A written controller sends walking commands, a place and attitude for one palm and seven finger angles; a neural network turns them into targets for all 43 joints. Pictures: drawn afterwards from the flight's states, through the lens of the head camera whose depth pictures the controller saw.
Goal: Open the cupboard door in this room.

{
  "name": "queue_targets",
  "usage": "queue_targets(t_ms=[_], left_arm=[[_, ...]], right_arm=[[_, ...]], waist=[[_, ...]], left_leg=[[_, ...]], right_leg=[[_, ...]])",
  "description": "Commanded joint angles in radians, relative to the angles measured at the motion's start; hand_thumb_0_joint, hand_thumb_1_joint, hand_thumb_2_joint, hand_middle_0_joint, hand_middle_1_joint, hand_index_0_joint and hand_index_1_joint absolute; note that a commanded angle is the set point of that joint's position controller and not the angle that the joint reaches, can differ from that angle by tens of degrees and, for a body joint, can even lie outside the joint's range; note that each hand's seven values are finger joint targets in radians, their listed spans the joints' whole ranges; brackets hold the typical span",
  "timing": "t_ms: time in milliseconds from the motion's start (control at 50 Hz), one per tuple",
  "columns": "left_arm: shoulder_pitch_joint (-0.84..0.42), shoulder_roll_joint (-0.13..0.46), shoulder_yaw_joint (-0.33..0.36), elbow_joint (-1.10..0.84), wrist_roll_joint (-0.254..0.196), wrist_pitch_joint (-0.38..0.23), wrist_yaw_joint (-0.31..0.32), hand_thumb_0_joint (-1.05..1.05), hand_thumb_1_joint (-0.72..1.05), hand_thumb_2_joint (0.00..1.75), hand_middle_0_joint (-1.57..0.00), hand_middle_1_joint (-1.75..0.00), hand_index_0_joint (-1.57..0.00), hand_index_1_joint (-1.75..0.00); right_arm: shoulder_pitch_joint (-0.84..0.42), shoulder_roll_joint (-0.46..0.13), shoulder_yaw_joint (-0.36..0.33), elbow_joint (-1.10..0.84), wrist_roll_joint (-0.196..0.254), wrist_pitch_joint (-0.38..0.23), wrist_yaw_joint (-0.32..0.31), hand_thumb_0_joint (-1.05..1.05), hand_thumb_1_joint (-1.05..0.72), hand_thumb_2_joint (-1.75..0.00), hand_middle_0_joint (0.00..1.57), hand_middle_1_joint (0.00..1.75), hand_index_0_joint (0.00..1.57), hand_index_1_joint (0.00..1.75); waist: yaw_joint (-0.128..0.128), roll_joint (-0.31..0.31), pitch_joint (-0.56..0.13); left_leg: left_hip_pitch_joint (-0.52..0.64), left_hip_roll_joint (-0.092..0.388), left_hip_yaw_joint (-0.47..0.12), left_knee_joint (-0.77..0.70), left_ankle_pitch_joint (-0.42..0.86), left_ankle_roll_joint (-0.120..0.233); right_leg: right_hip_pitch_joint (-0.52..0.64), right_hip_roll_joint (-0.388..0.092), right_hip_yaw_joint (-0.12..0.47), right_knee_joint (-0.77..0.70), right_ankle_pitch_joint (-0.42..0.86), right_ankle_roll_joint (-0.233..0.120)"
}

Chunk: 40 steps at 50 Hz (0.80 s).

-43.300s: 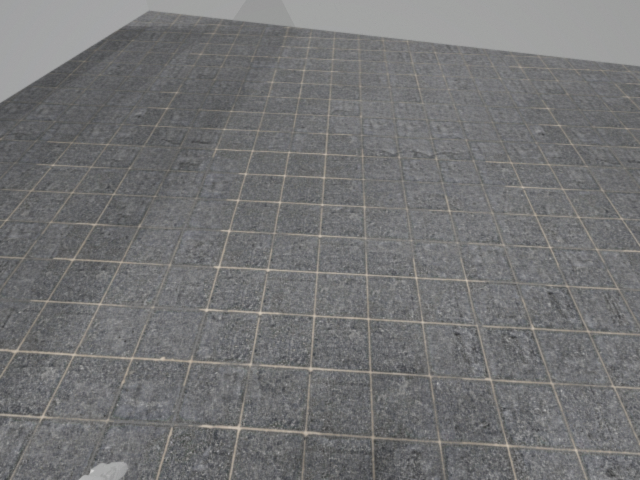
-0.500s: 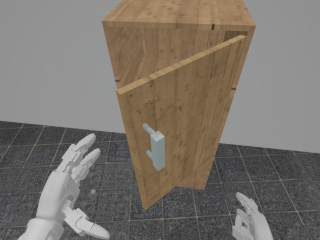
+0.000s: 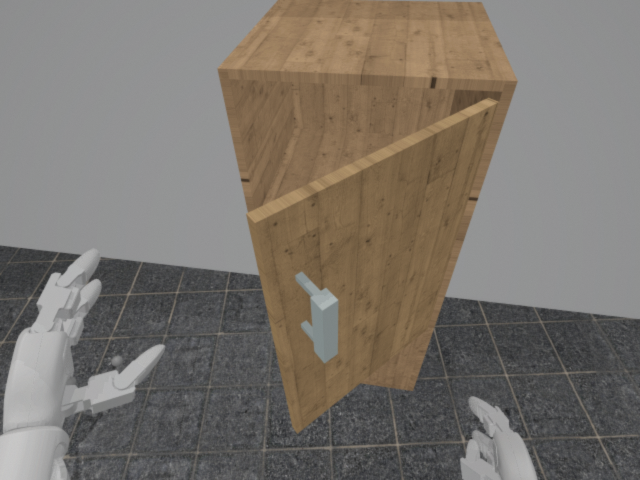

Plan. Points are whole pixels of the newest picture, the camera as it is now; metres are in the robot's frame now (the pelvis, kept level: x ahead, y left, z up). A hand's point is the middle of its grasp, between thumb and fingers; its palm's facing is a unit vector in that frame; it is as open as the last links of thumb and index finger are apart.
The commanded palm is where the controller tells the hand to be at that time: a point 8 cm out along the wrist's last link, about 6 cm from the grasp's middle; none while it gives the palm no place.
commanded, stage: draw the hand back to the body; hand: left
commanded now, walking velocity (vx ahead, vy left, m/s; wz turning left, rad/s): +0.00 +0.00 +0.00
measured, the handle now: (315, 317) +0.30 +0.05 +0.06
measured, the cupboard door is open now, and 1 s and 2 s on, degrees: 47 47 47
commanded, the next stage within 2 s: step back with the hand held close in 0.58 s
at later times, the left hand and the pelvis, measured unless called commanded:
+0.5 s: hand (92, 343) +0.19 +0.25 +0.15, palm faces +0.44 -0.81 -0.39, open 7.6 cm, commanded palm +0.14 +0.29 +0.17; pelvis +0.00 -0.01 +0.00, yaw +0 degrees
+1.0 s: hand (78, 365) +0.17 +0.25 +0.15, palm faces +0.34 -0.80 -0.49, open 7.5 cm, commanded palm +0.12 +0.30 +0.17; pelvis -0.03 +0.00 +0.00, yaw -1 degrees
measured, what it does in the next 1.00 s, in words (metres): stands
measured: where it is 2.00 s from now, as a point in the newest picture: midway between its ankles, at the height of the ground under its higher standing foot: outside the picture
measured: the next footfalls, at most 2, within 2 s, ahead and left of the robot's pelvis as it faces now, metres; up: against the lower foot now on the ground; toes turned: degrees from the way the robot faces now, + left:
right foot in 1.86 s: -0.27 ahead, -0.03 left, +0.00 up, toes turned -3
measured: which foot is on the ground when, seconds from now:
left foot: down 0.00-1.00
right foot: down 0.00-1.00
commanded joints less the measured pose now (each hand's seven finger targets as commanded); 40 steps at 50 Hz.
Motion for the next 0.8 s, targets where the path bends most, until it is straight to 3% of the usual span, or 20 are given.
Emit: queue_targets(t_ms=[0,180,240,260,340,460,600,660,680,700,720,740,780], left_arm=[[-0.085,0.166,0.159,-0.198,-0.003,-0.062,0.021,0.0,0.58,0.76,-0.19,-0.3,-0.19,-0.3],[-0.146,0.232,0.266,-0.155,-0.019,-0.07,0.028,0.0,0.9,0.9,-0.2,-0.3,-0.2,-0.3],[-0.145,0.175,0.207,-0.147,-0.02,-0.065,0.015,0.0,0.9,0.9,-0.2,-0.3,-0.2,-0.3],[-0.152,0.178,0.206,-0.153,-0.018,-0.067,0.015,0.0,0.9,0.9,-0.2,-0.3,-0.2,-0.3],[-0.142,0.206,0.231,-0.155,-0.017,-0.069,0.019,0.0,0.9,0.9,-0.2,-0.3,-0.2,-0.3],[-0.15,0.217,0.242,-0.195,-0.015,-0.078,0.021,0.0,0.9,0.9,-0.2,-0.3,-0.2,-0.3],[-0.133,0.2,0.233,-0.14,-0.021,-0.073,0.017,0.0,0.9,0.9,-0.2,-0.3,-0.2,-0.3],[-0.15,0.205,0.234,-0.153,-0.02,-0.079,0.016,0.0,0.9,0.9,-0.2,-0.3,-0.2,-0.3],[-0.213,0.233,0.244,-0.209,-0.02,-0.086,0.019,0.0,0.9,0.9,-0.2,-0.3,-0.2,-0.3],[-0.253,0.354,0.37,-0.234,-0.016,-0.116,0.023,0.0,0.9,0.9,-0.2,-0.3,-0.2,-0.3],[-0.135,0.273,0.312,-0.147,-0.016,-0.111,0.01,0.0,0.9,0.9,-0.2,-0.3,-0.2,-0.3],[-0.094,0.24,0.277,-0.145,-0.014,-0.108,0.003,0.0,0.9,0.9,-0.2,-0.3,-0.2,-0.3],[-0.063,0.232,0.265,-0.167,-0.012,-0.111,0.003,0.0,0.9,0.9,-0.2,-0.3,-0.2,-0.3]], right_arm=[[-0.135,-0.107,-0.053,-0.157,0.001,-0.046,-0.005,0.0,-0.9,-0.9,0.2,0.3,0.2,0.3],[-0.147,-0.114,-0.066,-0.133,0.005,-0.035,-0.007,0.0,-0.9,-0.9,0.2,0.3,0.2,0.3],[-0.147,-0.117,-0.071,-0.138,0.008,-0.031,0.001,0.0,-0.9,-0.9,0.2,0.3,0.2,0.3],[-0.145,-0.118,-0.072,-0.135,0.007,-0.032,0.001,0.0,-0.9,-0.9,0.2,0.3,0.2,0.3],[-0.148,-0.118,-0.074,-0.138,0.004,-0.032,-0.001,0.0,-0.9,-0.9,0.2,0.3,0.2,0.3],[-0.148,-0.111,-0.072,-0.134,0.005,-0.04,-0.001,0.0,-0.9,-0.9,0.2,0.3,0.2,0.3],[-0.154,-0.112,-0.073,-0.13,0.007,-0.038,0.0,0.0,-0.9,-0.9,0.2,0.3,0.2,0.3],[-0.154,-0.112,-0.075,-0.129,0.007,-0.04,0.0,0.0,-0.9,-0.9,0.2,0.3,0.2,0.3],[-0.162,-0.113,-0.072,-0.132,0.008,-0.044,-0.002,0.0,-0.9,-0.9,0.2,0.3,0.2,0.3],[-0.141,-0.136,-0.075,-0.164,0.016,-0.023,-0.003,0.0,-0.9,-0.9,0.2,0.3,0.2,0.3],[-0.138,-0.119,-0.076,-0.147,0.012,-0.004,-0.003,0.0,-0.9,-0.9,0.2,0.3,0.2,0.3],[-0.135,-0.126,-0.079,-0.159,0.012,0.01,0.0,0.0,-0.9,-0.9,0.2,0.3,0.2,0.3],[-0.137,-0.13,-0.084,-0.171,0.011,0.028,-0.002,0.0,-0.9,-0.9,0.2,0.3,0.2,0.3]], waist=[[0.001,0.019,-0.07],[0.008,-0.003,-0.067],[-0.002,0.0,-0.061],[-0.002,0.017,-0.068],[0.007,-0.024,-0.082],[0.007,0.038,-0.093],[0.003,-0.015,-0.038],[0.003,-0.01,-0.057],[0.004,0.023,-0.073],[-0.036,-0.034,0.006],[-0.041,-0.087,-0.022],[-0.044,-0.089,-0.04],[-0.046,-0.033,-0.072]], left_leg=[[0.051,0.01,-0.036,-0.074,0.259,0.006],[0.073,0.009,-0.028,-0.075,0.287,0.012],[0.086,0.009,-0.022,-0.078,0.29,0.015],[0.092,0.009,-0.02,-0.077,0.286,0.014],[0.087,0.007,-0.026,-0.084,0.274,0.016],[0.097,0.005,-0.024,-0.08,0.287,0.01],[0.078,0.008,-0.025,-0.09,0.25,0.012],[0.087,0.006,-0.024,-0.091,0.227,0.014],[0.092,0.002,-0.028,-0.091,0.218,0.014],[0.015,0.028,-0.044,-0.047,0.183,0.031],[0.017,0.026,-0.045,-0.019,0.189,0.031],[0.017,0.025,-0.038,-0.006,0.2,0.027],[0.006,0.032,-0.037,-0.007,0.247,0.023]], right_leg=[[-0.001,0.009,0.027,-0.081,0.25,-0.01],[0.011,0.01,0.032,-0.103,0.289,-0.008],[-0.001,0.01,0.034,-0.107,0.289,-0.001],[-0.002,0.01,0.034,-0.108,0.283,-0.001],[0.012,0.011,0.034,-0.108,0.277,-0.002],[0.016,0.01,0.038,-0.108,0.286,-0.006],[-0.006,0.013,0.035,-0.125,0.258,-0.002],[-0.008,0.012,0.039,-0.131,0.233,-0.001],[0.002,0.008,0.04,-0.131,0.226,-0.003],[-0.108,-0.038,0.113,-0.177,0.283,0.004],[-0.097,-0.063,0.103,-0.166,0.33,0.003],[-0.101,-0.07,0.105,-0.156,0.355,0.004],[-0.089,-0.077,0.084,-0.125,0.384,0.006]])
